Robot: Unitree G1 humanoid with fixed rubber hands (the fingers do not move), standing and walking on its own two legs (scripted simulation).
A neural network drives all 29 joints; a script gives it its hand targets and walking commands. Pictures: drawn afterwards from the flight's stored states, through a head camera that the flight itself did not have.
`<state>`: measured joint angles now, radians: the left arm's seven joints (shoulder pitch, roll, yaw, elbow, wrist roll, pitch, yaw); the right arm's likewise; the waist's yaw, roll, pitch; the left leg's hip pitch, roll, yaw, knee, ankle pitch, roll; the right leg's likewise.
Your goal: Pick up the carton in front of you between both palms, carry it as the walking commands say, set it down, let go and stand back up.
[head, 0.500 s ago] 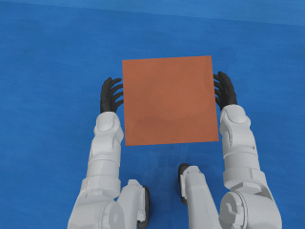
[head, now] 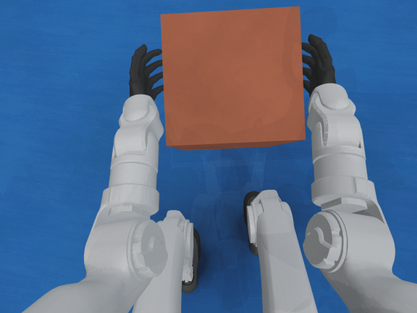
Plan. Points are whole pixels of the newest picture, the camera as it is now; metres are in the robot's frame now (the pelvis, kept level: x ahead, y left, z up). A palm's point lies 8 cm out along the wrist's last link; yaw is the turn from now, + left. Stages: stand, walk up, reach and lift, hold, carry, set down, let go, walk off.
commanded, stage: set down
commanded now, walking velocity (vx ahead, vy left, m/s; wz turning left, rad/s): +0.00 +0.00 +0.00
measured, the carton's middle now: (227, 96) +0.50 -0.09 -0.17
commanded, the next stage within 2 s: none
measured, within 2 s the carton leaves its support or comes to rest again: rests again in 1.12 s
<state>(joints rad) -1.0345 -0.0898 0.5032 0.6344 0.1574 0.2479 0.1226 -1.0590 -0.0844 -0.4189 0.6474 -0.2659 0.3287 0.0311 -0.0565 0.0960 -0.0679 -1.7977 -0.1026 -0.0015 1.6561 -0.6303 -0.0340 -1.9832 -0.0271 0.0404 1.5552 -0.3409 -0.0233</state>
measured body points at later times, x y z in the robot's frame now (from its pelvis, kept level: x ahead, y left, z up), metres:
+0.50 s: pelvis -0.01 +0.01 -0.10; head +0.35 -0.07 +0.16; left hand +0.55 +0.04 -0.26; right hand +0.51 -0.26 -0.26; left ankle +0.05 +0.13 -0.50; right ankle +0.14 -0.12 -0.50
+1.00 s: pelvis -0.02 +0.02 -0.14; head +0.35 -0.04 +0.09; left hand +0.55 +0.05 -0.32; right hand +0.52 -0.26 -0.32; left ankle +0.05 +0.13 -0.50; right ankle +0.14 -0.12 -0.50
